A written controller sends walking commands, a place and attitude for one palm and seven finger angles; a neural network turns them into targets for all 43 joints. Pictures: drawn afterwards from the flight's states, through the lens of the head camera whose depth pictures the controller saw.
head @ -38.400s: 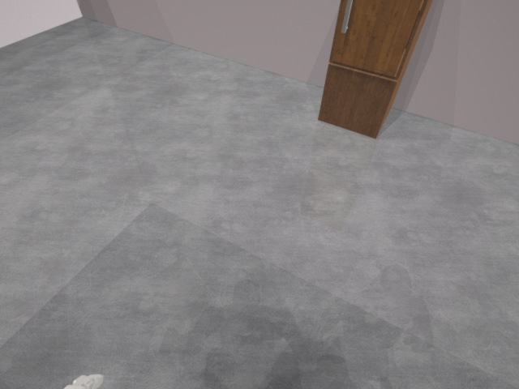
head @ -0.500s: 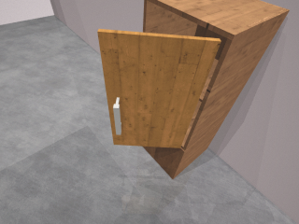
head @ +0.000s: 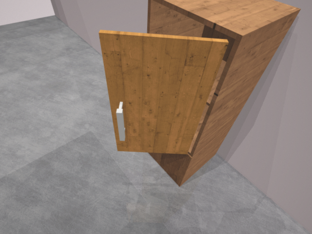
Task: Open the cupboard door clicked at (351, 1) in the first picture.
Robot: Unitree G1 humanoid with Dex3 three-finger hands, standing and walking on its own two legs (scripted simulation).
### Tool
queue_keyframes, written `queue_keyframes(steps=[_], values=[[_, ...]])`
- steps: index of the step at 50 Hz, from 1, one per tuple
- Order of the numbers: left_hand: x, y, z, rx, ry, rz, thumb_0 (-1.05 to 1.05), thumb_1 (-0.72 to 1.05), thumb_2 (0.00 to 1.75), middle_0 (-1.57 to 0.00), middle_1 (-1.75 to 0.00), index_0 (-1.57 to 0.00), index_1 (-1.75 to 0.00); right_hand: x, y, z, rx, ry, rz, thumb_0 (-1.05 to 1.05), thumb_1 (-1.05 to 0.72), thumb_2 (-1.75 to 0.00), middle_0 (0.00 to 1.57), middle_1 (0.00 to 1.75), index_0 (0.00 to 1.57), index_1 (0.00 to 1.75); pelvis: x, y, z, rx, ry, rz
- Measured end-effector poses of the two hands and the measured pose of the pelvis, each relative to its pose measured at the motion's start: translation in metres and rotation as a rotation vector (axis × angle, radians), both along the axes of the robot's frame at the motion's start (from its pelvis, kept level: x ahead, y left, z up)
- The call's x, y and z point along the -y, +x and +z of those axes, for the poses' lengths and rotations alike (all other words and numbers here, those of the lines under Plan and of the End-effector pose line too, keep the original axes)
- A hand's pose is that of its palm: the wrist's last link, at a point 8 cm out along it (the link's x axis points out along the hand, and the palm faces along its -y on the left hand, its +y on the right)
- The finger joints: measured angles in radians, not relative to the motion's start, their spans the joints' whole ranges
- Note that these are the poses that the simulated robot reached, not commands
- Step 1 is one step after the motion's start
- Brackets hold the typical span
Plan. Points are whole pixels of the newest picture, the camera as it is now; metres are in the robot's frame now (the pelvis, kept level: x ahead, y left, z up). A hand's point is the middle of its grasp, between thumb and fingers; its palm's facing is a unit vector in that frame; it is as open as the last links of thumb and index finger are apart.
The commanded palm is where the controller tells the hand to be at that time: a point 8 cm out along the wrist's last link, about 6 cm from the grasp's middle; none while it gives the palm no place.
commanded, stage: look again from close up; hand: left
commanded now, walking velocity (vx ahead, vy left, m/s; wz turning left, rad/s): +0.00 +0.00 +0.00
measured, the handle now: (121, 122) +0.52 +0.16 -0.09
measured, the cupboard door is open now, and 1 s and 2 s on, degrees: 48 48 48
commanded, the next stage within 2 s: raise the hand with hooked fingers in 0.04 s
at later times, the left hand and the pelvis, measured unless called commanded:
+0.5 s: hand (105, 211) +0.19 +0.14 -0.05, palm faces +0.02 -1.00 -0.01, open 8.2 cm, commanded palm +0.12 +0.22 -0.08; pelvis -0.03 -0.04 -0.08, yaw +3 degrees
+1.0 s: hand (87, 207) +0.20 +0.20 -0.08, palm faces +0.05 -1.00 -0.04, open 11.2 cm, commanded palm +0.16 +0.25 -0.08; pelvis -0.02 -0.06 -0.11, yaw +4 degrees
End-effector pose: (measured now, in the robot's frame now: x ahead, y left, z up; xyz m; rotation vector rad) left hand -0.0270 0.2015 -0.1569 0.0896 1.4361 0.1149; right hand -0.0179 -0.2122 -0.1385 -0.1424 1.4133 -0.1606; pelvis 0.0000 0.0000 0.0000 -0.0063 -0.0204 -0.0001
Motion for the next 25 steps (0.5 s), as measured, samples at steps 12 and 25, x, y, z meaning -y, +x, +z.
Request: queue_keyframes(steps=[12,25], values=[[-0.029,0.055,0.046,0.336,0.153,0.080,0.06,0.96,0.89,-0.20,-0.31,-0.21,-0.31,0.020,0.024,0.009,0.223,-0.032,0.022,0.03,-0.93,-0.89,0.21,0.30,0.20,0.30,0.007,-0.002,-0.004,-0.028,0.014,0.027],[0.008,0.192,0.103,1.451,-0.065,-0.102,0.02,0.70,0.80,-0.21,-0.45,-0.21,-0.45,0.088,0.190,0.017,0.842,-0.128,0.240,0.02,-0.91,-0.89,0.20,0.30,0.20,0.30,0.041,-0.025,-0.083,-0.252,0.009,0.057]])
